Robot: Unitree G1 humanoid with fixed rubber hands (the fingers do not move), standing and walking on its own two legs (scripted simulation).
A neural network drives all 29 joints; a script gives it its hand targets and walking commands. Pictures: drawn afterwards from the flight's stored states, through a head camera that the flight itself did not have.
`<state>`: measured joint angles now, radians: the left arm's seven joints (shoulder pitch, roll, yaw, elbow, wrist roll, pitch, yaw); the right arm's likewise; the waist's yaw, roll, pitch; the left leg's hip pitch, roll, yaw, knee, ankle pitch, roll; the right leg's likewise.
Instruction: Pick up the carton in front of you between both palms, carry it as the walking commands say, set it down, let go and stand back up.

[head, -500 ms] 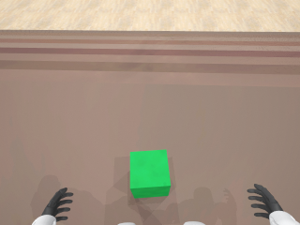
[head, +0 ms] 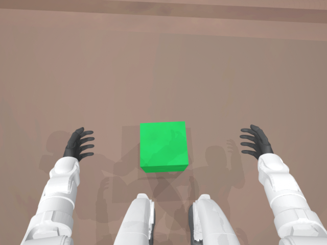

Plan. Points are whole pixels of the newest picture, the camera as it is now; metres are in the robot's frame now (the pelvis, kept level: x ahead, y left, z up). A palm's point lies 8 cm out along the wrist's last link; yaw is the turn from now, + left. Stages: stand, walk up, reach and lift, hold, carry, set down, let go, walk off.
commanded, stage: reach and lift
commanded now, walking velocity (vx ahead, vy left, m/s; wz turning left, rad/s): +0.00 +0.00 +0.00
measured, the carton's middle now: (163, 149) +0.43 +0.04 -0.58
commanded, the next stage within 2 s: none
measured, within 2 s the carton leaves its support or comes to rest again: neither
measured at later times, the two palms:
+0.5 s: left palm (102, 117) +0.44 +0.23 -0.16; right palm (223, 112) +0.46 -0.15 -0.16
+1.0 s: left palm (118, 142) +0.42 +0.23 -0.40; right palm (209, 139) +0.44 -0.16 -0.40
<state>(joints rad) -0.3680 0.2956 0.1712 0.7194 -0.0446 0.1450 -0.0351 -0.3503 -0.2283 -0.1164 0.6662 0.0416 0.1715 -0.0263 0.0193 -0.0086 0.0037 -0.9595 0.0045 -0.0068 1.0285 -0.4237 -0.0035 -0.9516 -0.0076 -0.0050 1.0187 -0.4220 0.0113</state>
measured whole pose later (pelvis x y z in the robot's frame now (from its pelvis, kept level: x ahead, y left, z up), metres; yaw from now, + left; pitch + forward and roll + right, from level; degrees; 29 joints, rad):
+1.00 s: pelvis -0.07 +0.00 -0.25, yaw -1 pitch +47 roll +0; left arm -1.13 0.35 0.20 0.93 -0.19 0.05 0.06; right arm -1.13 -0.27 -0.11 0.85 0.15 0.09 -0.16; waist 0.04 -0.02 0.05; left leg -2.19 0.00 -0.02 1.90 -0.54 -0.02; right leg -2.19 0.01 0.01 1.89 -0.53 0.01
